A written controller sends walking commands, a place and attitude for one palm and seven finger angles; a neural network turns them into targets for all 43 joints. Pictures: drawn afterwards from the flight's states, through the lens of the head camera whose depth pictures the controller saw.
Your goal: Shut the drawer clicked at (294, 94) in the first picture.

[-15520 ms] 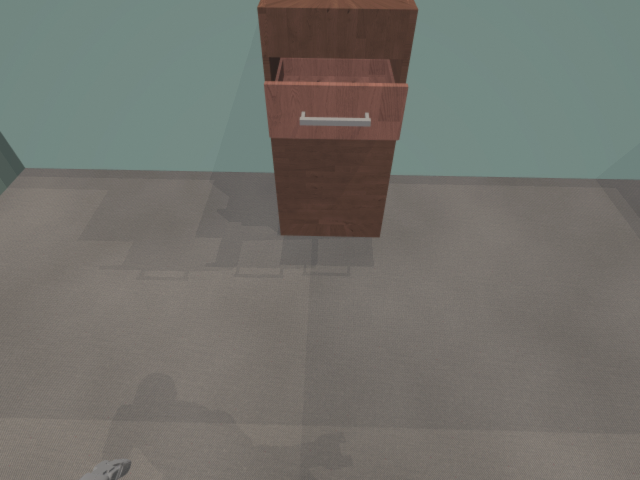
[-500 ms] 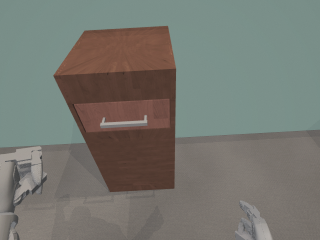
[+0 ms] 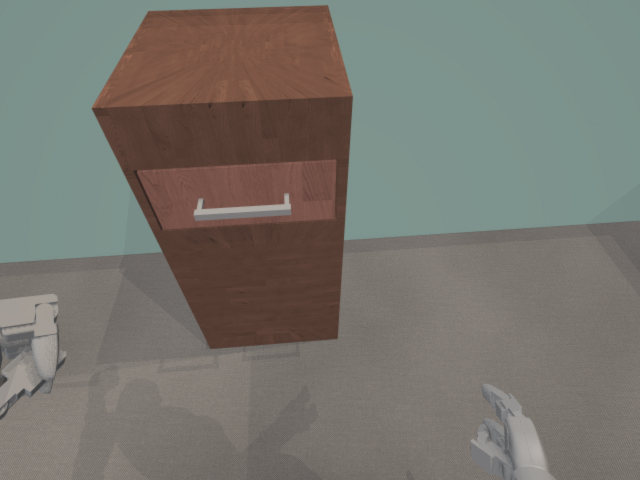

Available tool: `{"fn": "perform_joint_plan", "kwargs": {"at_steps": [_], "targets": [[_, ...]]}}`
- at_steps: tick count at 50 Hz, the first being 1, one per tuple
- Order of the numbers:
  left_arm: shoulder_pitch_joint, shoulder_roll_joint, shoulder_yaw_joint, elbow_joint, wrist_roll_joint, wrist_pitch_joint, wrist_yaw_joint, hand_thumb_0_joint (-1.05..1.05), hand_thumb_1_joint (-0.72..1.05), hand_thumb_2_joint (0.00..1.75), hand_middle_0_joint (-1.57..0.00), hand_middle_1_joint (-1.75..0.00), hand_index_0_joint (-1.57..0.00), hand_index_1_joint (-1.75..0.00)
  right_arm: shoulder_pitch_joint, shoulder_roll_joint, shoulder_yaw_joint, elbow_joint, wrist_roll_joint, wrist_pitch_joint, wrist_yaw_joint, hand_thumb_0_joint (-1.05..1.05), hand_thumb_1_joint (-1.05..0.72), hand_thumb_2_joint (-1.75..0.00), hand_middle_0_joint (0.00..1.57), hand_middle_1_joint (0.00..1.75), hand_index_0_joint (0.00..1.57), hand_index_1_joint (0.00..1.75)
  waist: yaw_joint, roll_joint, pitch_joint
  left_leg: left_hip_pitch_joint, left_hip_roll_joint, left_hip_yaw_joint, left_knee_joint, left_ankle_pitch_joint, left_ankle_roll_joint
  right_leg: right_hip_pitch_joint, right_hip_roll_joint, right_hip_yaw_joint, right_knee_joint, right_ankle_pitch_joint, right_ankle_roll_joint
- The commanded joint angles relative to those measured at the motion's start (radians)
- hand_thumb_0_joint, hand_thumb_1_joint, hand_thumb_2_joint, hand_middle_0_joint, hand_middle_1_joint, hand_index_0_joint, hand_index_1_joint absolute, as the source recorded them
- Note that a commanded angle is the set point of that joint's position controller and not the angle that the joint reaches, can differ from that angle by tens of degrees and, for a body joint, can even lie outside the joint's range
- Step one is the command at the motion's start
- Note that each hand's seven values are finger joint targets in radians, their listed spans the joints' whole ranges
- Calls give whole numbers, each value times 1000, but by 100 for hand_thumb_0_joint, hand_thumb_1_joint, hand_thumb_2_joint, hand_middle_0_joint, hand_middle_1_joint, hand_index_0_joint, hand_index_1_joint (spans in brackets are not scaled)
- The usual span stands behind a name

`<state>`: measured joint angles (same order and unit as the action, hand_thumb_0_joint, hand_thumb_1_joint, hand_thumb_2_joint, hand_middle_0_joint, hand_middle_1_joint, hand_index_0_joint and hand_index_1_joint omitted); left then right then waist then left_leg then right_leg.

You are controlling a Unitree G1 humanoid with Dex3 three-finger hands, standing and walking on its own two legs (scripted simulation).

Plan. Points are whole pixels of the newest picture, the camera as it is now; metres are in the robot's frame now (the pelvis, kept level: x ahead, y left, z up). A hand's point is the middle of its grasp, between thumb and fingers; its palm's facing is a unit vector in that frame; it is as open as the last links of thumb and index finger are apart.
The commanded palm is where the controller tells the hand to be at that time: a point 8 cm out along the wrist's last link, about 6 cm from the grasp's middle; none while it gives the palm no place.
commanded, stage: step back with the hand held close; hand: left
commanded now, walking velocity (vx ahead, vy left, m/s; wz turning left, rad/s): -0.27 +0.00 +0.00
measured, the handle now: (243, 206) +0.63 +0.20 -0.08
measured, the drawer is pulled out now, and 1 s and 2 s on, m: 0.00 0.00 0.00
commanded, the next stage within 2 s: stop stepping back and stand still in 0.66 s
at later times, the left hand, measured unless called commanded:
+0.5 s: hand out of the picture +0.14 +0.26 +0.17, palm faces +0.36 -0.79 -0.49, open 3.2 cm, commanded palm +0.07 +0.29 +0.18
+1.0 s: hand out of the picture -0.02 +0.23 +0.15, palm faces +0.47 -0.78 -0.41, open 3.2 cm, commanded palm -0.07 +0.25 +0.18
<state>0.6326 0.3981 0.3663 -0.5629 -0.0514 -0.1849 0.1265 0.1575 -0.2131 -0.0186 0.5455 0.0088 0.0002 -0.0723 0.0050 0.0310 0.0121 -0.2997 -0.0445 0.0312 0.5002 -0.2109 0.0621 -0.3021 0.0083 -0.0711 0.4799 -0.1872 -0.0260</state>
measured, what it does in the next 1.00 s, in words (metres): walks backwards: right foot, then left foot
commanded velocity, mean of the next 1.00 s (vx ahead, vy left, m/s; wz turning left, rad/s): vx -0.20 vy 0.03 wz -0.01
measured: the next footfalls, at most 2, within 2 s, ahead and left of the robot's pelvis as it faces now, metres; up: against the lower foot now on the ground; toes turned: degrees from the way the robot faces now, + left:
right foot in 0.66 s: -0.23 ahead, -0.10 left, +0.00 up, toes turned -1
left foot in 0.96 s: -0.22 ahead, +0.12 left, +0.00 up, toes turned +9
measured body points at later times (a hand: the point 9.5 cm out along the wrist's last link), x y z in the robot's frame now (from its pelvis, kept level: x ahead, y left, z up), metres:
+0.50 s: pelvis -0.05 +0.01 +0.00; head -0.01 +0.05 +0.45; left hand +0.12 +0.30 +0.20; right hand +0.12 -0.22 -0.08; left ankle +0.03 +0.08 -0.74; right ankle -0.21 -0.12 -0.69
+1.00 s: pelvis -0.19 -0.03 +0.00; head -0.21 -0.04 +0.45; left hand -0.05 +0.27 +0.17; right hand -0.04 -0.29 -0.09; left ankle -0.20 +0.08 -0.74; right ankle -0.27 -0.10 -0.74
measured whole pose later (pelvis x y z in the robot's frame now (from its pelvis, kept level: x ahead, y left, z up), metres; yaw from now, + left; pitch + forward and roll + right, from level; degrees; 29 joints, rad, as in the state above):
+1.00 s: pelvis -0.19 -0.03 +0.00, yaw +2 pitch +2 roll +1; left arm 0.62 0.32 0.37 -0.47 -0.05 -0.16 0.16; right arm 0.25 -0.25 -0.03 0.64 0.03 -0.05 -0.08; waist 0.00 -0.01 -0.08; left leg -0.27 -0.01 0.07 0.49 -0.28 0.03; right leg -0.18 0.02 -0.06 0.54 -0.40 -0.05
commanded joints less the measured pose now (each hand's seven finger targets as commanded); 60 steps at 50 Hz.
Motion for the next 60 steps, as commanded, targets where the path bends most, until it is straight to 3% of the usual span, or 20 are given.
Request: {"fn": "perform_joint_plan", "kwargs": {"at_steps": [1,9,12,14,16,20,22,26,29,35,37,38,40,43,46,50,52,56,59,60], "targets": [[-6,130,108,-170,7,-60,25,0,90,90,-140,-160,-140,-160,-82,-139,-42,-159,-1,-58,-15,0,-90,-90,20,30,20,30,-10,1,-68,-290,153,-189,-190,-197,28,251,-52,141,2,15,25],[-65,152,91,-272,9,-98,52,0,90,90,-140,-160,-140,-160,-37,-134,-40,-137,-14,-78,-12,0,-90,-90,20,30,20,30,-36,-56,-75,-10,63,-121,77,-185,-22,-140,-168,208,-230,-335,-36],[-31,158,107,-269,13,-104,62,0,90,90,-140,-160,-140,-160,-48,-139,-35,-136,-15,-81,-22,0,-90,-90,20,30,20,30,-32,64,-65,-125,123,-204,-99,-253,4,-39,-72,128,-111,-262,5],[-29,164,138,-285,33,-109,57,0,90,90,-140,-160,-140,-160,-81,-157,-36,-150,-18,-94,-28,0,-90,-90,20,30,20,30,-20,224,-69,-446,258,-372,-361,-454,61,273,41,83,197,-96,37],[-47,179,157,-298,51,-113,49,0,90,90,-140,-160,-140,-160,-68,-142,-40,-156,-24,-103,-30,0,-90,-90,20,30,20,30,-8,215,-86,-507,312,-422,-397,-482,85,313,67,104,381,-78,41],[28,155,157,-263,29,-122,37,0,90,90,-140,-160,-140,-160,-51,-133,-50,-134,-34,-137,-19,0,-90,-90,20,30,20,30,-7,69,-110,-260,291,-373,-300,-177,92,162,75,121,288,-229,33],[58,138,133,-264,11,-128,25,0,90,90,-140,-160,-140,-160,-21,-136,-50,-93,-41,-148,-9,0,-90,-90,20,30,20,30,-12,91,-137,-64,273,-364,-293,-20,85,50,79,105,216,-291,29],[48,165,120,-304,-4,-147,10,0,90,90,-140,-160,-140,-160,3,-135,-44,-26,-50,-171,20,0,-90,-90,20,30,20,30,2,146,-313,452,254,-268,-111,833,41,-118,65,108,29,-259,33],[68,212,162,-383,-10,-152,0,0,90,90,-140,-160,-140,-160,-6,-132,-43,-48,-49,-166,43,0,-90,-90,20,30,20,30,13,197,-446,609,241,-212,-49,1008,36,-107,74,101,13,-225,43],[212,304,322,-446,-74,-142,-21,0,90,90,-140,-160,-140,-160,-96,-121,-32,-157,-27,-125,63,0,-90,-90,20,30,20,30,53,135,-425,221,245,-154,-102,449,4,168,25,64,-107,-125,26],[203,299,342,-383,-83,-148,-17,0,90,90,-140,-160,-140,-160,-107,-92,-29,-168,19,-80,50,0,-90,-90,20,30,20,30,20,-276,-261,52,43,-1,229,-41,-83,11,-235,236,-285,199,16],[191,273,341,-302,-80,-144,-9,0,90,90,-140,-160,-140,-160,-138,-107,-52,-160,37,-74,41,0,-90,-90,20,30,20,30,31,-343,-156,-144,-24,-23,503,-193,-93,-48,-327,320,-259,309,-25],[212,203,313,-184,-77,-90,1,0,90,90,-140,-160,-140,-160,-124,-70,-44,-123,33,-59,33,0,-90,-90,20,30,20,30,-13,-204,-118,-247,47,-83,577,-156,-75,-18,-278,171,-130,435,-24],[89,154,204,-84,-30,-47,27,0,90,90,-140,-160,-140,-160,-137,-66,-22,-113,22,-68,-7,0,-90,-90,20,30,20,30,-23,-53,-65,-151,56,24,289,-80,-67,60,-227,172,-106,504,-57],[-26,92,64,-72,-5,-34,41,0,90,90,-140,-160,-140,-160,-68,-111,-24,-72,20,-107,-19,0,-90,-90,20,30,20,30,-29,-123,-59,43,31,60,-21,0,-18,97,-203,141,-48,554,53],[-153,139,32,-239,23,-54,51,0,90,90,-140,-160,-140,-160,-41,-145,-26,-113,30,-124,-16,0,-90,-90,20,30,20,30,-7,-84,-146,240,158,-40,-51,420,58,79,-123,143,124,597,154],[-124,186,83,-322,31,-59,57,0,90,90,-140,-160,-140,-160,-31,-118,-12,-121,13,-122,-14,0,-90,-90,20,30,20,30,-9,28,-180,204,163,-106,-13,456,57,74,-88,103,110,350,107],[-30,180,139,-279,25,-67,51,0,90,90,-140,-160,-140,-160,-75,-110,-20,-126,-1,-125,-6,0,-90,-90,20,30,20,30,-9,46,30,-160,128,-130,-122,-375,5,88,-70,172,-126,-405,-8],[-34,147,128,-191,10,-71,51,0,90,90,-140,-160,-140,-160,-41,-99,-39,-103,2,-98,-4,0,-90,-90,20,30,20,30,-15,-162,68,-225,29,3,465,-249,-56,-63,-321,541,-360,-732,-187],[-81,140,113,-174,8,-76,46,0,90,90,-140,-160,-140,-160,-39,-110,-40,-93,-3,-100,-3,0,-90,-90,20,30,20,30,-20,-183,93,-270,57,-28,575,-211,-52,-80,-358,535,-368,-625,-214]]}}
